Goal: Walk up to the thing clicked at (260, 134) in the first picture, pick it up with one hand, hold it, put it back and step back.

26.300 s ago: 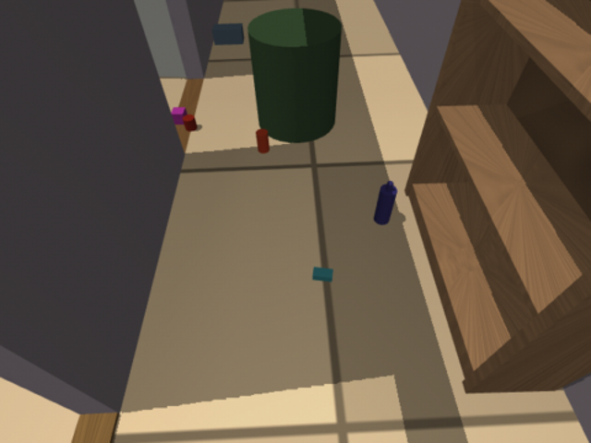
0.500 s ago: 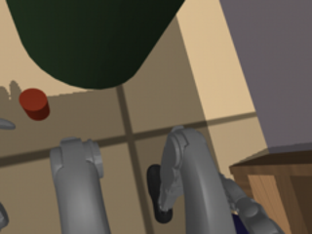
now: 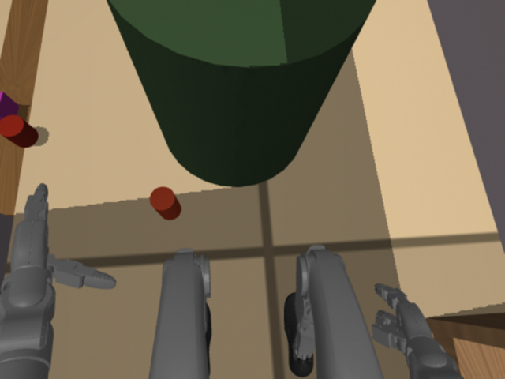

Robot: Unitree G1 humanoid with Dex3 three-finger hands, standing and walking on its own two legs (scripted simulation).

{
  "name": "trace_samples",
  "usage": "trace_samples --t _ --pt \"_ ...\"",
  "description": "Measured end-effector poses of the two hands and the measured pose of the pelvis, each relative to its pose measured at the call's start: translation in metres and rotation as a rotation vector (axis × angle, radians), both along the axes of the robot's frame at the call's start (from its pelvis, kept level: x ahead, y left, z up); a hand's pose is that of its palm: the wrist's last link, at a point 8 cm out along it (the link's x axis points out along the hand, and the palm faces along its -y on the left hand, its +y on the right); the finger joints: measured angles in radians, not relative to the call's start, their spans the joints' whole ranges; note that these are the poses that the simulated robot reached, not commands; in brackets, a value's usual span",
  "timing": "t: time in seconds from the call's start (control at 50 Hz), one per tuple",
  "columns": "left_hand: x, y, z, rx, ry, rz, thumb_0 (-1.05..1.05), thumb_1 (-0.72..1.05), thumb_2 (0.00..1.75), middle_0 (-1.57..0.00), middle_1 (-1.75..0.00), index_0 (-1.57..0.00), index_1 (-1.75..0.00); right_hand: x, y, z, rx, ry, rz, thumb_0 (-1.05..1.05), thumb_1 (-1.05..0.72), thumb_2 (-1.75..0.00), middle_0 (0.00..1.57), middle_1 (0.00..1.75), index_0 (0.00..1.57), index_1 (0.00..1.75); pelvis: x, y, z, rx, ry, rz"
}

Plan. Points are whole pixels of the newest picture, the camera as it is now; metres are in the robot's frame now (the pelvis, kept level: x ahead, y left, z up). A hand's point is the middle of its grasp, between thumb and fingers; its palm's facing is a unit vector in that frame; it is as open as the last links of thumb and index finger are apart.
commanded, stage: home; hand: left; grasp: from the side
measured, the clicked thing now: (166, 204) +0.47 +0.23 -0.42
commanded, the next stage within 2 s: none
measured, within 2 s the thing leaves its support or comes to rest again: neither
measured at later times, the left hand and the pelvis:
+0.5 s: hand (55, 273) +0.26 +0.21 +0.11, palm faces +0.18 -0.92 -0.34, open 17.3 cm; pelvis +0.07 -0.01 +0.20, yaw +3 degrees
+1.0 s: hand (13, 323) +0.22 +0.19 +0.18, palm faces +0.19 -0.94 -0.29, open 17.4 cm; pelvis +0.07 +0.00 +0.24, yaw +4 degrees
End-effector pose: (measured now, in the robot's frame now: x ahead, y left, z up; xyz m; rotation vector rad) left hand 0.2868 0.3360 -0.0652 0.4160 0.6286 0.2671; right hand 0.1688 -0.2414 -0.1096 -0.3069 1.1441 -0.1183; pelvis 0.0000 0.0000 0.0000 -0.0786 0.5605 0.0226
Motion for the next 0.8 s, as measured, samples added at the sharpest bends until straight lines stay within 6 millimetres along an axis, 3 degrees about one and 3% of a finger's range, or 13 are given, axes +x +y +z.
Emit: trace_samples --t 0.2,0.44,0.64,0.8 --pt "-0.021 -0.037 0.092 -0.049 0.082 0.073 -0.01 -0.5 0.08 -0.07 -0.06 -0.06 -0.06 0.05 -0.013 0.108 -0.025 -0.201 -0.005 0.01 -0.9 -0.9 0.21 0.3 0.2 0.3 0.027 -0.01 0.09 0.028 -0.081 0.019" --pt "-0.046 -0.078 0.186 -0.138 0.135 0.125 -0.01 -0.5 0.08 -0.07 -0.06 -0.06 -0.06 0.054 -0.008 0.21 -0.038 -0.296 -0.051 0.01 -0.9 -0.9 0.21 0.3 0.2 0.3 0.059 -0.01 0.178 0.042 -0.23 0.039" --pt "-0.064 -0.095 0.26 -0.168 0.082 0.11 -0.01 -0.51 0.07 -0.06 -0.06 -0.06 -0.06 0.062 0.008 0.263 -0.023 -0.421 -0.075 0.01 -0.9 -0.9 0.21 0.3 0.2 0.3 0.077 -0.001 0.222 0.047 -0.346 0.047" --pt "-0.078 -0.098 0.279 -0.186 0.062 0.107 -0.01 -0.53 0.06 -0.06 -0.06 -0.06 -0.06 0.078 0.021 0.282 0.005 -0.5 -0.031 0.01 -0.9 -0.9 0.21 0.3 0.2 0.3 0.078 0.001 0.233 0.051 -0.396 0.054"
